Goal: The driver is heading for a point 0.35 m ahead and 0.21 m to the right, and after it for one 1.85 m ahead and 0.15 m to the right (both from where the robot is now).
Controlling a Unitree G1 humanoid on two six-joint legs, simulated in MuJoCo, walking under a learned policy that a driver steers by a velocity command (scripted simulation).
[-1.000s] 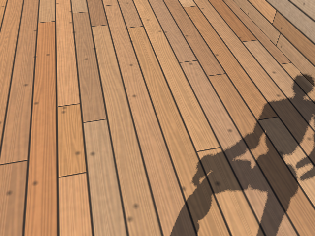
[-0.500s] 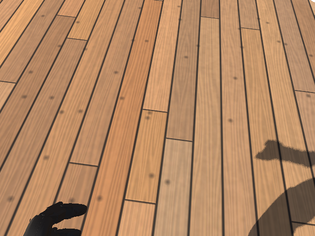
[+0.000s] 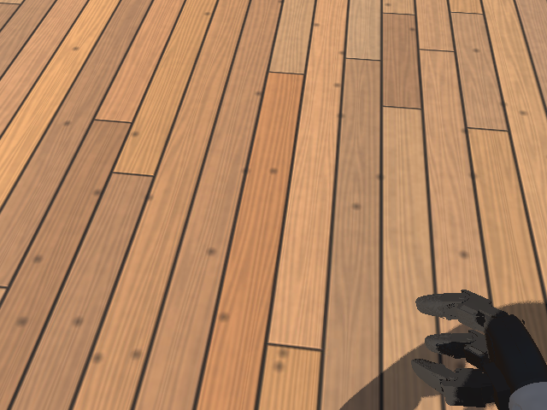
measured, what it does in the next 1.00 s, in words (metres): walks ahead: left foot, then right foot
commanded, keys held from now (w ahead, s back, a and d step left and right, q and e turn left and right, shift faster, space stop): e+shift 0.44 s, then q+shift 0.12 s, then w+q+shift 0.44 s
